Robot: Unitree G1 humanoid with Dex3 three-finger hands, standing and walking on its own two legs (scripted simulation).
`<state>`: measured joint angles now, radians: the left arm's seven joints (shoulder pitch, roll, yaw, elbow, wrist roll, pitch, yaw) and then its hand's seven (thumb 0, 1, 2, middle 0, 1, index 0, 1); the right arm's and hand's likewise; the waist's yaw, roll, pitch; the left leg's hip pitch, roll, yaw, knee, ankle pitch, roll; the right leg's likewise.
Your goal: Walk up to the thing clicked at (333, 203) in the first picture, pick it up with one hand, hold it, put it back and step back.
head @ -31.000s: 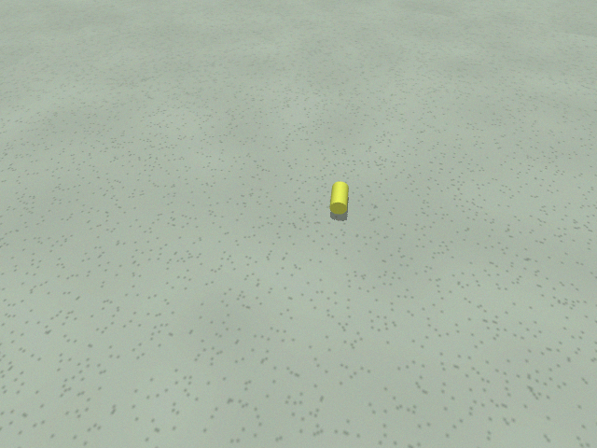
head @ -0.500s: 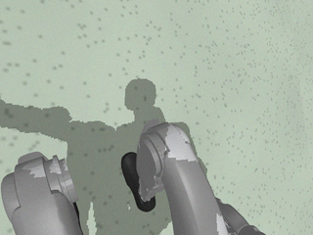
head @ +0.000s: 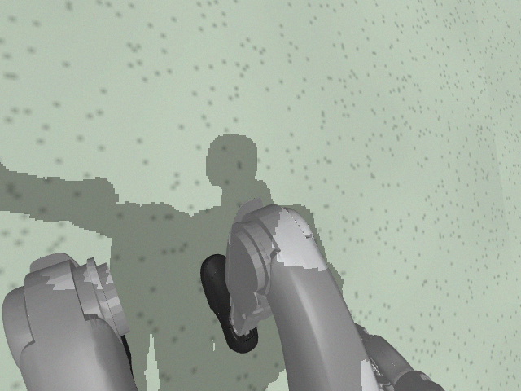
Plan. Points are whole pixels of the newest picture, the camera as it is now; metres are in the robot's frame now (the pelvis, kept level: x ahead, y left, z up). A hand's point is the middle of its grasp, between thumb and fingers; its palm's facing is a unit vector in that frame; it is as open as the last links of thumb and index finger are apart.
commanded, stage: open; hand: left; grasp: from above
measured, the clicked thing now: out of the picture +0.46 +0.39 -0.27
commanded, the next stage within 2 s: withdraw in 0.44 s
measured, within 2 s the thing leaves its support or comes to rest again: neither
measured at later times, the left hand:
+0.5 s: hand out of the picture +0.45 +0.37 -0.23, palm faces -0.45 -0.13 -0.88, open 13.3 cm
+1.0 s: hand out of the picture +0.46 +0.42 -0.09, palm faces -0.36 -0.06 -0.93, open 14.0 cm
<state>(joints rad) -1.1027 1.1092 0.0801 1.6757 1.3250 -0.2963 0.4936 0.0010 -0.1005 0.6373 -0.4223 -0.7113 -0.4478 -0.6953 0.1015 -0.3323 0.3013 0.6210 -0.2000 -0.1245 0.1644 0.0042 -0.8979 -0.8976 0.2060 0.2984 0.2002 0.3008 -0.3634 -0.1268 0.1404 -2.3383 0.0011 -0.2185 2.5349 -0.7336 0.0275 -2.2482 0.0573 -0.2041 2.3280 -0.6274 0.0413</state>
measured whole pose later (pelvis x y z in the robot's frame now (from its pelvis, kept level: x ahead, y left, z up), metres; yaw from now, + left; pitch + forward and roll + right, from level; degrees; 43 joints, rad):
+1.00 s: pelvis +0.00 +0.00 +0.03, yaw +3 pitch +34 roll -13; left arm -1.00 0.97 0.09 1.28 1.18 -0.13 0.22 0.00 -0.51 0.99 -0.09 -1.01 -0.10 -1.01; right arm 0.16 -0.31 0.16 0.61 -0.12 -0.03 0.18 0.01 -0.91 -0.90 0.21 0.30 0.20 0.30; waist -0.26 0.00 -0.02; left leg -2.30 -0.01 -0.15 2.42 -0.72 0.03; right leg -2.22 0.03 -0.15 2.26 -0.65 0.03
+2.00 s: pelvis +0.00 +0.00 +0.10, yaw +8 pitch +37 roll -9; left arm -0.57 0.72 0.16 0.74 0.73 -0.04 -0.03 0.00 0.42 0.80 -0.21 -0.38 -0.21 -0.39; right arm 0.21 -0.29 0.05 0.61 -0.03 0.07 0.09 0.01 -0.90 -0.90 0.21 0.30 0.20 0.30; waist -0.14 0.04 -0.14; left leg -2.10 -0.01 -0.09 2.16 -0.70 0.03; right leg -2.05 0.02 -0.09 2.05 -0.65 0.03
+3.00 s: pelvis +0.08 +0.00 +0.40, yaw +15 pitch +11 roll -3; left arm 0.53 0.22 0.03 -0.14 -0.07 0.46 0.04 0.01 0.91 0.90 -0.20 -0.30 -0.21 -0.30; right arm 0.32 -0.21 0.04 0.51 0.03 -0.20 -0.19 0.02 -0.90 -0.90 0.20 0.30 0.20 0.30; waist -0.05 0.06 -0.19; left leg -0.71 0.00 -0.07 1.02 -0.50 0.00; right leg -0.67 0.03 -0.05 0.94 -0.46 -0.01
